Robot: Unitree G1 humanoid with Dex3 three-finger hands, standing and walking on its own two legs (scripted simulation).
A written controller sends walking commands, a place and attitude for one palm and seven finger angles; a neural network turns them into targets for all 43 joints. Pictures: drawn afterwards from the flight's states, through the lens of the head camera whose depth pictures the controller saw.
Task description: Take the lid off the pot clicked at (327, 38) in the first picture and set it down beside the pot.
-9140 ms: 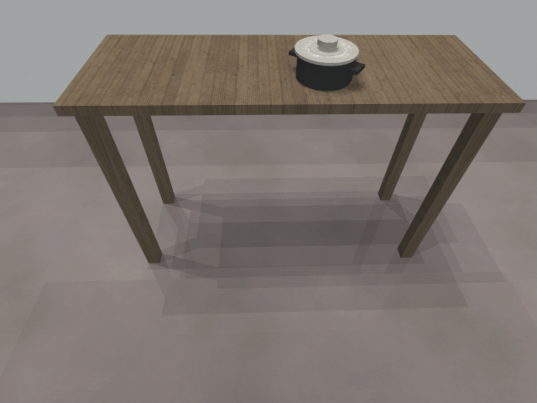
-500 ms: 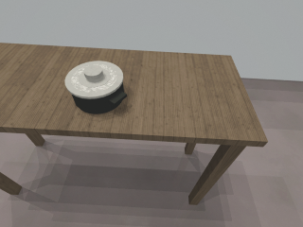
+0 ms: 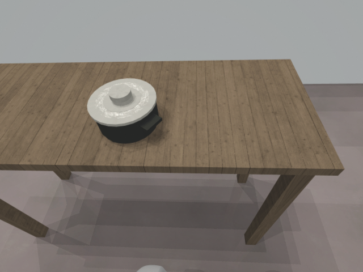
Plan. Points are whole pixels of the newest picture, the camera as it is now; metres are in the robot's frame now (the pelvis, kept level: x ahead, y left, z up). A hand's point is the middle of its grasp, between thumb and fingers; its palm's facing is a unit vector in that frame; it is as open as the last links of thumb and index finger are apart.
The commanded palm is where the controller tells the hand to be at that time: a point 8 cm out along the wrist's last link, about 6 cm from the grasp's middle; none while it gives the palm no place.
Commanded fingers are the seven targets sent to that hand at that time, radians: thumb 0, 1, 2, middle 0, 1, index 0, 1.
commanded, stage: shuffle to correct the standing spot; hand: left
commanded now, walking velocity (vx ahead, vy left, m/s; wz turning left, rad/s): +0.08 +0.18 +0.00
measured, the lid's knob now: (120, 93) +0.48 +0.19 +0.13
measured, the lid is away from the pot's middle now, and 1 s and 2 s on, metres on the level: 0.00 0.00 0.00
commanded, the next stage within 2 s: come to a stop and stand still in 0.08 s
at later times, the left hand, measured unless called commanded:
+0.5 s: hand out of the picture +0.07 +0.29 -0.19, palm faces +0.05 -0.98 -0.22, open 7.4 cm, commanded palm none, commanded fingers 0.00 0.90 0.90 -0.20 -0.30 -0.20 -0.30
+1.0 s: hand out of the picture +0.06 +0.22 -0.18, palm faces -0.01 -0.99 -0.15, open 7.3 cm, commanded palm none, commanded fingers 0.00 0.90 0.90 -0.20 -0.30 -0.20 -0.30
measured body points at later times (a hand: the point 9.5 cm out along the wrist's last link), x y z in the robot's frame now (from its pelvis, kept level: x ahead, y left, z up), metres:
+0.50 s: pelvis +0.04 +0.08 +0.00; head +0.08 +0.13 +0.44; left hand +0.07 +0.34 -0.17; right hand +0.14 -0.13 -0.13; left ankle +0.10 +0.21 -0.74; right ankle -0.01 -0.04 -0.68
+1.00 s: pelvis +0.01 +0.05 +0.00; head +0.03 +0.07 +0.45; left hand +0.06 +0.27 -0.17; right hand -0.01 -0.19 -0.14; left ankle +0.01 +0.16 -0.74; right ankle +0.00 -0.05 -0.74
